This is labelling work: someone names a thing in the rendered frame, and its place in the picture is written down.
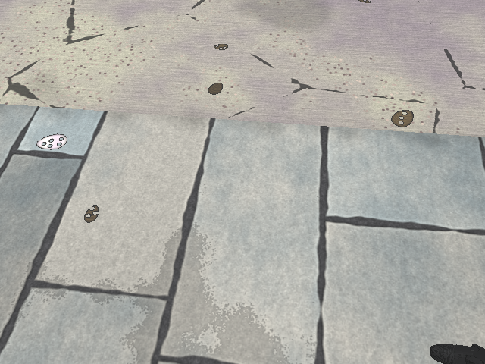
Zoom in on right robot hand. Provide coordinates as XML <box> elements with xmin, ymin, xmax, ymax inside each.
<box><xmin>430</xmin><ymin>344</ymin><xmax>485</xmax><ymax>364</ymax></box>

